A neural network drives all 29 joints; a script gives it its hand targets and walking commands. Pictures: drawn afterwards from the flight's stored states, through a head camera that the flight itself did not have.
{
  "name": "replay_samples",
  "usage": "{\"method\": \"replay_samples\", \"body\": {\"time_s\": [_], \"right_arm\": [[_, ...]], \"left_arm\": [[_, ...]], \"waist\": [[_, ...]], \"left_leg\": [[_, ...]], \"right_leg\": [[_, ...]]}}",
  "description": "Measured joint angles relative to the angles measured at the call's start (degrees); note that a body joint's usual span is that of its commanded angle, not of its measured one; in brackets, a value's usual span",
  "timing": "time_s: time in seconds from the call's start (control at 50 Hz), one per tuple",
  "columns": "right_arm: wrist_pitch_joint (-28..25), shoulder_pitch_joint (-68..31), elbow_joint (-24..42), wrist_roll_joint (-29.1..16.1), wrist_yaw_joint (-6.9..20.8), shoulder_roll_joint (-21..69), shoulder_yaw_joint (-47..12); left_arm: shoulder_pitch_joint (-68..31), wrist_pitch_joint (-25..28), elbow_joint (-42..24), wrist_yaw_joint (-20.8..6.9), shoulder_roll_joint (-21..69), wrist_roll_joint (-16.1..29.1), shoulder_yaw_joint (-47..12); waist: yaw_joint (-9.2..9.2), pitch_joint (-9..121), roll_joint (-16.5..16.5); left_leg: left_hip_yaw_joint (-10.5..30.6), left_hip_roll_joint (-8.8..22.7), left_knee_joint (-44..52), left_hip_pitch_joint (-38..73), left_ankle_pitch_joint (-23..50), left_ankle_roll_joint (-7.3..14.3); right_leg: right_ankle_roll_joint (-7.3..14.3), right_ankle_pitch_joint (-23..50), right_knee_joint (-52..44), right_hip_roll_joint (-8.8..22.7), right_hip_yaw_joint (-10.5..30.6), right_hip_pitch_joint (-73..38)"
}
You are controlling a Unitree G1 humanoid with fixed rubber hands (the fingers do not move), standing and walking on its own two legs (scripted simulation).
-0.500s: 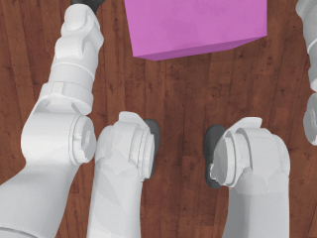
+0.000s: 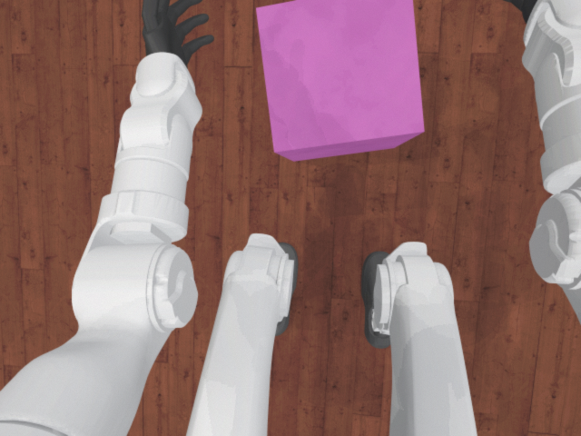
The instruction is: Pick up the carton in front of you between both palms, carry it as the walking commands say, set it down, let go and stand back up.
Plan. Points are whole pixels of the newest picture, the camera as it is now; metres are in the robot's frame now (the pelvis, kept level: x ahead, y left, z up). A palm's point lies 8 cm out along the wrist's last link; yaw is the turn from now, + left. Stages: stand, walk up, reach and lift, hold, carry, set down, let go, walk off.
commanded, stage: set down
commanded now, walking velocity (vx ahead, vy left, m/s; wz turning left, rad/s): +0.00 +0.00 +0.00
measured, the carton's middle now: (338, 91) +0.54 -0.01 -0.36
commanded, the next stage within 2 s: let go in 0.46 s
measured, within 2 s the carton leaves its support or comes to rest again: neither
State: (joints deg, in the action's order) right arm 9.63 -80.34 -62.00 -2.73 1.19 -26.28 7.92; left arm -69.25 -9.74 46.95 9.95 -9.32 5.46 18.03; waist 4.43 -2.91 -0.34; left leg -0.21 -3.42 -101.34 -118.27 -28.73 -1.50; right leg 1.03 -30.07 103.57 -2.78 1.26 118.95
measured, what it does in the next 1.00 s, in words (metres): rises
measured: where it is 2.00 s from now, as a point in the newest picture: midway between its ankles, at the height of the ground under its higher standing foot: (327, 309)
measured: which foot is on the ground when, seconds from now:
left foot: down 0.00-1.00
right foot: down 0.00-1.00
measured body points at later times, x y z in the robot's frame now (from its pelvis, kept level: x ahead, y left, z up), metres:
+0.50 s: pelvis +0.03 -0.01 +0.14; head +0.34 -0.03 +0.47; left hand +0.53 +0.19 +0.04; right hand +0.58 -0.21 +0.04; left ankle +0.11 +0.12 -0.45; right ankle +0.09 -0.11 -0.45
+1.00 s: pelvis +0.09 +0.01 +0.25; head +0.29 -0.01 +0.65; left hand +0.41 +0.23 +0.15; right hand +0.43 -0.22 +0.14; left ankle +0.11 +0.12 -0.45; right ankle +0.09 -0.11 -0.45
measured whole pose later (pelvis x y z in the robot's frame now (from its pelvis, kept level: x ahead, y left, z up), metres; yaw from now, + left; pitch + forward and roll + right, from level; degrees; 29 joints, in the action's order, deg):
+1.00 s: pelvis +0.09 +0.01 +0.25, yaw -3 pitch +29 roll +0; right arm 3.1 -21.8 -36.7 3.7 0.5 -11.9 10.7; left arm -15.7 -2.5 32.9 -4.0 -10.4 -0.7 8.6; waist 3.0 4.3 -1.2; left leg 2.0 -2.3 -43.3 -55.2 -17.0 0.5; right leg 0.2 -17.4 43.4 -2.7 3.1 54.9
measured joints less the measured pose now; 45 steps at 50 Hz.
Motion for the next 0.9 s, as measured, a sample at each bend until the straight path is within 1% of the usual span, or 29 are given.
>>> {"method": "replay_samples", "body": {"time_s": [0.12,0.22,0.46,0.56,0.66,0.74,0.82,0.9], "right_arm": [[1.72,2.96,4.09,0.54,0.41,0.45,0.45],[2.25,5.14,5.11,1.27,1.09,1.18,1.50],[0.40,8.98,4.18,4.47,2.53,3.39,5.06],[-0.43,11.43,4.80,7.19,2.35,5.14,7.05],[-0.90,20.24,10.42,10.06,0.15,9.23,8.35],[-1.52,31.45,17.07,10.04,-1.71,12.54,7.65],[-2.66,42.08,22.33,8.63,-2.11,14.05,5.98],[-4.29,50.07,24.57,7.44,-1.46,14.35,4.49]], "left_arm": [[3.51,-1.36,-3.95,-0.73,-0.30,0.51,-0.24],[6.01,-1.86,-5.26,-1.66,-0.15,0.06,0.01],[9.90,-0.26,-4.88,-3.71,1.63,-3.48,2.13],[12.20,0.60,-5.02,-5.06,2.22,-5.92,2.63],[19.88,1.81,-7.41,-7.94,2.17,-9.20,0.88],[29.18,2.67,-10.35,-10.48,1.53,-10.63,-1.93],[37.83,3.62,-12.59,-12.32,0.45,-9.82,-4.57],[45.04,5.08,-13.52,-13.52,-0.63,-7.92,-6.78]], "waist": [[0.05,2.10,0.23],[0.02,4.05,0.67],[0.22,6.51,1.18],[-0.09,6.76,1.05],[-1.07,7.43,0.83],[-1.62,7.20,0.46],[-1.60,6.48,-0.13],[-1.50,6.58,-0.59]], "left_leg": [[0.38,0.11,6.72,4.23,1.25,-0.12],[0.76,0.24,13.07,8.83,2.59,-0.23],[1.40,0.89,29.73,21.27,7.50,-0.20],[1.72,1.13,36.03,26.17,9.59,-0.08],[2.09,1.50,42.01,32.16,11.04,0.22],[2.26,1.73,46.65,39.10,11.63,0.62],[2.27,1.73,50.91,46.99,11.95,1.10],[2.15,1.49,54.37,54.30,11.99,1.57]], "right_leg": [[0.13,1.30,-6.63,-0.21,0.22,-4.10],[0.27,2.66,-12.92,-0.36,0.38,-8.64],[0.26,7.77,-29.74,-0.73,0.97,-21.03],[0.20,9.94,-36.25,-0.77,1.06,-26.05],[0.07,11.68,-42.85,-0.94,1.09,-32.34],[-0.09,12.53,-48.10,-1.00,1.23,-39.58],[-0.34,13.00,-52.80,-0.82,1.46,-47.72],[-0.60,13.01,-56.39,-0.41,1.75,-55.15]]}}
